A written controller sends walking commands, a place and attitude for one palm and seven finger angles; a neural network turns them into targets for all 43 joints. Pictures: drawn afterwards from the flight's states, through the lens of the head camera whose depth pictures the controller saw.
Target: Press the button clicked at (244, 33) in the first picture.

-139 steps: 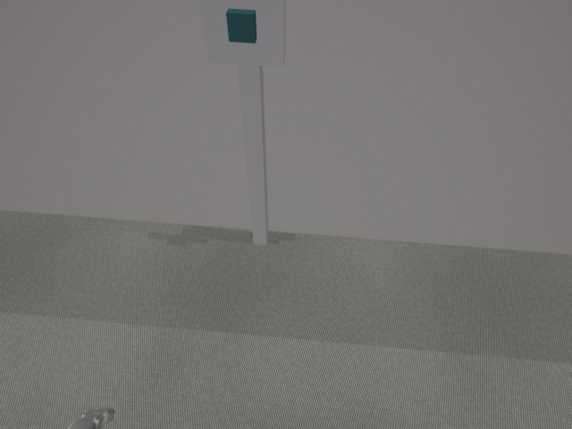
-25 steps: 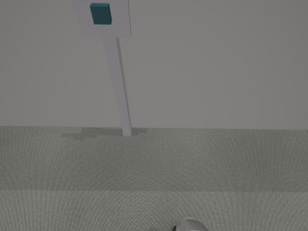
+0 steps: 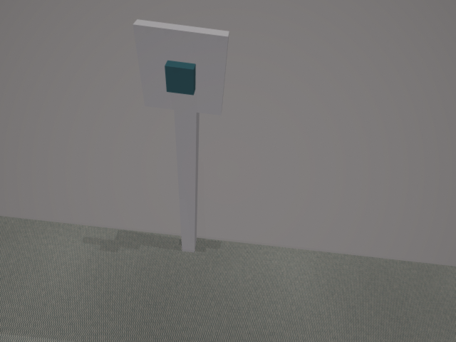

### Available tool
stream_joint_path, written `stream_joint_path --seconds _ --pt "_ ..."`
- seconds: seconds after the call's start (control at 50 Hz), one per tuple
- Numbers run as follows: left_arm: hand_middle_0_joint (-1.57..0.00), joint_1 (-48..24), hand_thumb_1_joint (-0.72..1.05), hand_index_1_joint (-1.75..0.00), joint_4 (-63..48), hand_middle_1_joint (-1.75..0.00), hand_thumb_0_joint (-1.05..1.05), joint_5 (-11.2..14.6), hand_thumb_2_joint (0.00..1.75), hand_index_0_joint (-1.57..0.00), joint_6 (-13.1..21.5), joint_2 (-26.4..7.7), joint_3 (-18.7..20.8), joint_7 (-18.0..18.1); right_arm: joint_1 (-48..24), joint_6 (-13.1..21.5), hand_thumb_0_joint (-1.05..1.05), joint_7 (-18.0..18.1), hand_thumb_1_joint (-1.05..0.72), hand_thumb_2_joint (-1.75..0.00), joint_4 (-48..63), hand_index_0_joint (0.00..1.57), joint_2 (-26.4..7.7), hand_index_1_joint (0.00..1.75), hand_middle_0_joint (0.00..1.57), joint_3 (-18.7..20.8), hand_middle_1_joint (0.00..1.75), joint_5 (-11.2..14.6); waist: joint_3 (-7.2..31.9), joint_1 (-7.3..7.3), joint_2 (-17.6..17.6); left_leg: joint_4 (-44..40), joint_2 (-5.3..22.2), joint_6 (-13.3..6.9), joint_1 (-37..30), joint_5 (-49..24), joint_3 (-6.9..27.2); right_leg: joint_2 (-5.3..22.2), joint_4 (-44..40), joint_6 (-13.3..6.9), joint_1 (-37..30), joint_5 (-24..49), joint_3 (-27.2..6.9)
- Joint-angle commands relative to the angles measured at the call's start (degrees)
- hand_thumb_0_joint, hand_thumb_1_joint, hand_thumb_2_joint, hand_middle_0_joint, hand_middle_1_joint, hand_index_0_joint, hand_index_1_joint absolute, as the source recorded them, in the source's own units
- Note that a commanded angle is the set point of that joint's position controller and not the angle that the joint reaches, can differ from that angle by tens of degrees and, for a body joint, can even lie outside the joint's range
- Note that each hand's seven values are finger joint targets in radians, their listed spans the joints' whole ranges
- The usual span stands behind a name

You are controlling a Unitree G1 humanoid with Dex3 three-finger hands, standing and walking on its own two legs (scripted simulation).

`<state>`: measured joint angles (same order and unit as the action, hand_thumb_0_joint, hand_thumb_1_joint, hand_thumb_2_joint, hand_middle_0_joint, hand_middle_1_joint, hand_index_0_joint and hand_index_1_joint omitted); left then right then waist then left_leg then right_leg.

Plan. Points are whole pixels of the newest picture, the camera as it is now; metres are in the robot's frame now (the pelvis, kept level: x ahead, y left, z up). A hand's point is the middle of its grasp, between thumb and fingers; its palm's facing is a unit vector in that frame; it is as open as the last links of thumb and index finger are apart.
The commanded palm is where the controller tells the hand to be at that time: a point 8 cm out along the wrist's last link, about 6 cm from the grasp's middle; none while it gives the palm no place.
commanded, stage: take the last steps up to it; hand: left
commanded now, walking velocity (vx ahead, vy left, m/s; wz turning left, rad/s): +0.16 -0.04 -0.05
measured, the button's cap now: (181, 77) +0.61 +0.16 +0.16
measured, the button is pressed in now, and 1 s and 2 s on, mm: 0 0 0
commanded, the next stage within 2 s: come to a stop and stand still in 0.06 s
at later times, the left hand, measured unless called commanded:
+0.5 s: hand (148, 333) +0.18 +0.16 -0.17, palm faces +0.05 -0.97 -0.23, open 7.3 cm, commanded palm none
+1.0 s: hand out of the picture +0.03 +0.20 -0.16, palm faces +0.04 -0.98 -0.19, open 7.4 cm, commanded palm none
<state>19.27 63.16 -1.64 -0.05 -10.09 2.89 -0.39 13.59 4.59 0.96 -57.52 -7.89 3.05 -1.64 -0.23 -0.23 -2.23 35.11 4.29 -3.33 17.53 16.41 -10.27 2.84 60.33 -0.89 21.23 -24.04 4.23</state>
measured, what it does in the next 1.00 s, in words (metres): steps on the spot: right foot, then left foot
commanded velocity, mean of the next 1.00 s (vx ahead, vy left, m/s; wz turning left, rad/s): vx -0.04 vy -0.03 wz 0.00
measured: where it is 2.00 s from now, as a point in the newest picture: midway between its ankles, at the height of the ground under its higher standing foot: outside the picture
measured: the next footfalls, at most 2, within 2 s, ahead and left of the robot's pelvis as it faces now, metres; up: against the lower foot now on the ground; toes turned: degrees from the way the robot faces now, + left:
right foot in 0.32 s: +0.20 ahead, -0.15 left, +0.00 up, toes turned -7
left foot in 0.64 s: +0.13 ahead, +0.09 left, +0.00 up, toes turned +7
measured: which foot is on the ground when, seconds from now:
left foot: down 0.00-0.36, up 0.38-0.62, down 0.64-1.00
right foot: up 0.00-0.30, down 0.32-0.64, up 0.66-1.00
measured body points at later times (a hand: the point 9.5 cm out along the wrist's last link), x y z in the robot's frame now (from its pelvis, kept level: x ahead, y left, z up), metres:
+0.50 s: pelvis +0.09 -0.02 +0.00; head +0.13 -0.03 +0.45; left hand +0.17 +0.21 -0.15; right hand +0.08 -0.23 -0.17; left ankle +0.04 +0.09 -0.68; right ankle +0.16 -0.14 -0.73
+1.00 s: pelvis +0.06 +0.02 +0.01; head +0.08 +0.03 +0.46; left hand +0.03 +0.25 -0.15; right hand +0.08 -0.22 -0.14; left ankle +0.08 +0.12 -0.73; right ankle +0.03 -0.11 -0.72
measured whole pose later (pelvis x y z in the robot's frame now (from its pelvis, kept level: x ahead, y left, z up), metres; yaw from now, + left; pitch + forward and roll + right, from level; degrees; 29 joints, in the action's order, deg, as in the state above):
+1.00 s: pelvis +0.06 +0.02 +0.01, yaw +1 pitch +0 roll +0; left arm 18.7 63.6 -0.8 -2.6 -10.8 2.1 0.4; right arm 14.8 0.7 2.0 -61.7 -8.6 2.1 -1.5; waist -1.3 0.8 -1.1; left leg 23.2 1.2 -1.7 12.3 11.0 -5.9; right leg 1.8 32.4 1.5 12.4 -19.1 1.7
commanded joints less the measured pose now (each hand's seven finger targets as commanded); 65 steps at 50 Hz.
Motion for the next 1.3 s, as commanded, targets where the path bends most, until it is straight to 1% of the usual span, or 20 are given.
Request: stream_joint_path --seconds 0.0,0.18,0.24,0.28,0.32,0.34,0.38,0.44,0.58,0.6,0.62,0.64,0.7,0.74,0.84,0.92,0.96,1.02,1.06,1.28 --pt "-0.2 0.49 0.9 -0.3 -2.86 -0.3 0.0 -0.16 0.9 -0.2 1.8 -0.64 0.57 -0.26 8.69 0.61 0.0 0.99 -0.9 -0.9 -2.49 0.2 -5.32 0.3 0.2 -0.09 0.3 0.46 -2.54 0.21 6.99 -22.99 13.71 -3.89 -10.14 -16.92 13.24 4.01 4.68 1.61 12.51 8.4 -2.38" --pt "-0.2 -5.94 0.9 -0.3 -3.71 -0.3 0.0 0.27 0.9 -0.2 0.72 0.92 -0.65 0.73 11.38 -0.99 0.0 1.31 -0.9 -0.9 -6.58 0.2 -5.48 0.3 0.2 -0.3 0.3 0.13 -3.52 1.76 9.12 -18.07 11.95 -4.48 -13.07 -35.51 6.21 2.21 -18.95 2.18 4.9 9.19 1.35" --pt "-0.2 -3.19 0.9 -0.3 -2.55 -0.3 0.0 0.47 0.9 -0.2 0.83 -0.47 -0.62 1.5 9.69 -1.84 0.0 1.73 -0.9 -0.9 -7.46 0.2 -6.06 0.3 0.2 -0.31 0.3 0.48 -1.93 -0.17 8.9 -12.42 10.09 -1.72 -11.43 -37.65 5.21 0.88 -30.67 1.75 -5.43 16.56 1.72" --pt "-0.2 1.61 0.9 -0.3 -1.22 -0.3 0.0 0.26 0.9 -0.2 1.38 -5.42 0.08 2.43 10.83 -2.22 0.0 1.54 -0.9 -0.9 -7.43 0.2 -4.0 0.3 0.2 -0.18 0.3 1.34 2.12 -1.49 1.85 -6.01 5.95 2.24 -4.59 -22.69 4.29 6.45 -33.89 0.46 -17.93 43.36 -4.08" --pt "-0.2 1.85 0.9 -0.3 -1.44 -0.3 0.0 0.56 0.9 -0.2 1.08 -9.43 0.71 2.87 13.07 -3.75 0.0 1.2 -0.9 -0.9 -7.26 0.2 -1.51 0.3 0.2 0.33 0.3 1.92 2.32 -0.24 -2.67 -0.05 -0.15 4.78 1.86 2.06 3.6 18.44 -30.74 -6.4 -20.85 68.26 -9.43" --pt "-0.2 2.66 0.9 -0.3 -1.33 -0.3 0.0 0.48 0.9 -0.2 1.35 -10.07 1.32 3.13 12.23 -4.64 0.0 1.34 -0.9 -0.9 -7.1 0.2 -1.44 0.3 0.2 0.59 0.3 1.79 5.82 -1.28 -10.27 8.44 -1.3 5.51 2.43 13.86 2.8 20.13 -32.3 -10.01 -22.01 73.61 -11.62" --pt "-0.2 1.03 0.9 -0.3 -2.3 -0.3 0.0 0.19 0.9 -0.2 0.96 -9.14 1.61 3.74 8.13 -5.36 0.0 1.54 -0.9 -0.9 -5.25 0.2 -2.49 0.3 0.2 0.99 0.3 1.76 6.51 -2.66 -11.61 22.04 -1.53 5.09 6.23 20.23 7.99 21.57 -34.16 -13.24 -20.15 71.24 -13.89" --pt "-0.2 -4.76 0.9 -0.3 -5.62 -0.3 0.0 -0.23 0.9 -0.2 -0.16 -8.98 2.19 4.22 6.06 -6.5 0.0 1.06 -0.9 -0.9 -3.91 0.2 -2.12 0.3 0.2 1.38 0.3 1.5 5.09 -1.14 -5.2 25.06 -1.56 5.45 6.54 16.82 10.11 19.52 -35.43 -11.37 -14.28 56.85 -9.22" --pt "-0.2 -11.34 0.9 -0.3 -9.48 -0.3 0.0 -0.01 0.9 -0.2 -1.69 -8.49 2.47 3.06 12.04 -5.57 0.0 0.05 -0.9 -0.9 -2.77 0.2 -2.83 0.3 0.2 1.04 0.3 1.0 2.96 3.48 -6.59 -5.49 -2.0 5.31 -9.81 -1.91 5.2 11.58 -33.88 -3.68 1.95 12.78 -4.72" --pt "-0.2 -9.99 0.9 -0.3 -9.99 -0.3 0.0 0.5 0.9 -0.2 -2.06 -5.49 1.62 2.7 12.41 -4.84 0.0 -0.04 -0.9 -0.9 -2.45 0.2 -5.37 0.3 0.2 1.23 0.3 0.86 1.91 3.5 5.12 -13.61 2.21 4.45 -10.63 1.26 12.32 6.42 -26.4 -0.94 6.67 1.71 -2.0" --pt "-0.2 -9.5 0.9 -0.3 -11.09 -0.3 0.0 1.04 0.9 -0.2 -2.6 -1.76 1.03 2.5 9.68 -4.36 0.0 0.11 -0.9 -0.9 -0.24 0.2 -10.24 0.3 0.2 1.93 0.3 0.05 -2.98 3.44 22.09 -25.28 14.2 0.46 0.21 9.53 28.86 -0.63 -16.21 2.62 9.06 -6.07 0.9" --pt "-0.2 -10.28 0.9 -0.3 -10.86 -0.3 0.0 0.57 0.9 -0.2 -3.04 -3.68 1.36 2.56 4.3 -4.44 0.0 0.51 -0.9 -0.9 1.85 0.2 -11.99 0.3 0.2 1.9 0.3 -0.29 -6.34 2.92 19.61 -30.36 17.55 -2.99 10.95 20.27 33.92 -0.41 -9.46 2.12 4.8 -4.34 -4.75" --pt "-0.2 -3.72 0.9 -0.3 -6.21 -0.3 0.0 -0.08 0.9 -0.2 -2.62 -4.17 1.99 0.96 -3.34 -3.74 0.0 1.3 -0.9 -0.9 2.62 0.2 -9.29 0.3 0.2 0.47 0.3 -0.1 -6.76 -1.42 10.09 -28.62 11.88 -2.1 7.61 18.98 24.68 -0.83 -1.1 2.21 5.09 4.62 -6.71" --pt "-0.2 -1.64 0.9 -0.3 -4.75 -0.3 0.0 0.0 0.9 -0.2 -2.09 -3.76 1.39 0.73 -1.28 -3.3 0.0 1.5 -0.9 -0.9 1.95 0.2 -9.05 0.3 0.2 0.44 0.3 -0.03 -4.18 -0.58 8.95 -26.44 10.0 -1.93 -1.55 8.9 19.81 -0.81 -2.94 2.94 7.23 6.48 -6.38" --pt "-0.2 -4.46 0.9 -0.3 -5.39 -0.3 0.0 0.14 0.9 -0.2 -1.47 -2.75 0.32 0.52 6.09 -3.26 0.0 2.04 -0.9 -0.9 -1.48 0.2 -9.55 0.3 0.2 0.86 0.3 -0.02 -1.53 3.05 7.95 -22.67 13.14 -5.51 -14.6 -10.56 20.21 0.23 -14.47 3.07 6.82 0.76 -4.6" --pt "-0.2 -1.81 0.9 -0.3 -3.59 -0.3 0.0 0.86 0.9 -0.2 -0.99 -1.48 -0.62 0.87 5.43 -3.65 0.0 1.79 -0.9 -0.9 -3.3 0.2 -10.42 0.3 0.2 0.84 0.3 0.22 1.11 2.36 10.98 -18.53 11.52 -4.93 -14.18 -20.85 17.84 -0.66 -27.59 2.33 -2.56 0.91 -2.54" --pt "-0.2 2.94 0.9 -0.3 -0.91 -0.3 0.0 0.92 0.9 -0.2 -0.33 -1.51 -0.88 1.26 4.53 -3.69 0.0 1.63 -0.9 -0.9 -4.28 0.2 -9.67 0.3 0.2 0.59 0.3 0.81 2.56 0.28 8.67 -15.0 8.72 -2.31 -10.76 -18.64 15.1 -0.77 -39.03 2.07 -10.67 12.48 -1.36" --pt "-0.2 2.17 0.9 -0.3 0.55 -0.3 0.0 1.13 0.9 -0.2 0.9 -5.34 -1.42 2.17 4.48 -3.48 0.0 0.74 -0.9 -0.9 -5.26 0.2 -4.19 0.3 0.2 -1.0 0.3 1.59 -0.24 1.42 -0.04 -12.75 1.46 3.19 -4.03 -5.89 9.06 8.34 -43.15 -1.48 -13.67 20.12 -9.53" --pt "-0.2 1.64 0.9 -0.3 1.57 -0.3 0.0 1.24 0.9 -0.2 1.45 -4.54 -1.74 2.2 4.08 -3.9 0.0 0.84 -0.9 -0.9 -6.47 0.2 -4.14 0.3 0.2 -1.49 0.3 1.03 -1.64 1.41 -5.88 -12.91 0.79 3.69 -7.74 -7.91 8.07 6.2 -42.91 -2.02 -9.64 21.74 -9.25" --pt "-0.2 2.81 0.9 -0.3 1.8 -0.3 0.0 1.5 0.9 -0.2 1.02 -1.88 -2.16 2.81 7.49 -4.41 0.0 1.05 -0.9 -0.9 -9.84 0.2 -2.7 0.3 0.2 -1.91 0.3 0.96 -6.82 0.72 1.21 -14.9 1.62 3.61 -7.22 -7.23 8.9 3.38 -45.02 -1.04 -6.45 9.16 -8.14"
